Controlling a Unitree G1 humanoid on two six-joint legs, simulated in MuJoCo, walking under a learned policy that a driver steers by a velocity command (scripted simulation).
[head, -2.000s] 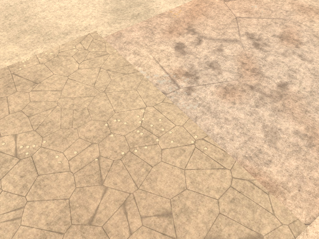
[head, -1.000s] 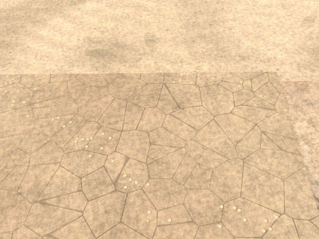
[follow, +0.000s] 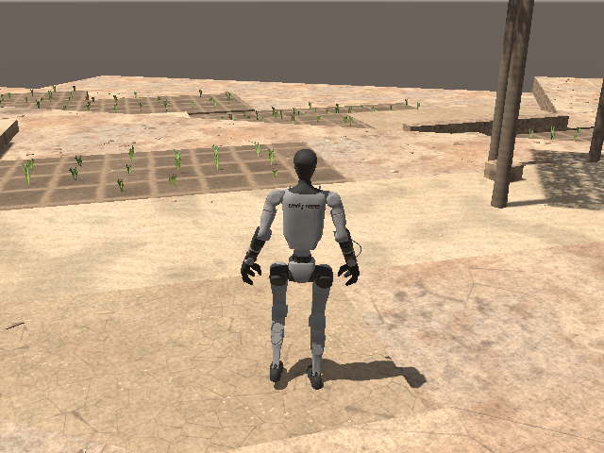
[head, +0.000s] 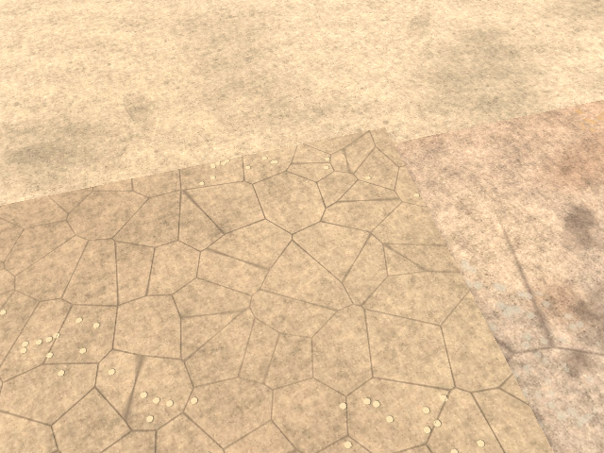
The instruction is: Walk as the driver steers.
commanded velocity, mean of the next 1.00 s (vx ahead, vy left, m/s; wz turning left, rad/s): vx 0.33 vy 0.00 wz -0.27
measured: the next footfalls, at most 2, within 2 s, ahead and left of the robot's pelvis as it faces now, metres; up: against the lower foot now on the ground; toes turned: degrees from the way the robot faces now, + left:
left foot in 0.18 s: +0.05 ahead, +0.12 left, +0.00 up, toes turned -11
right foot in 0.64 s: +0.22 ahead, -0.16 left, +0.00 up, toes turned -17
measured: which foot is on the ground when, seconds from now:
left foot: up 0.00-0.16, down 0.18-0.66, up 0.68-1.00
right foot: down 0.00-0.18, up 0.20-0.62, down 0.64-1.00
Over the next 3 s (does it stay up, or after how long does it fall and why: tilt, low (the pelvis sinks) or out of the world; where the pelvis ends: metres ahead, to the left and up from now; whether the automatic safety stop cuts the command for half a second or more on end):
stays up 1.34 -0.06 0.00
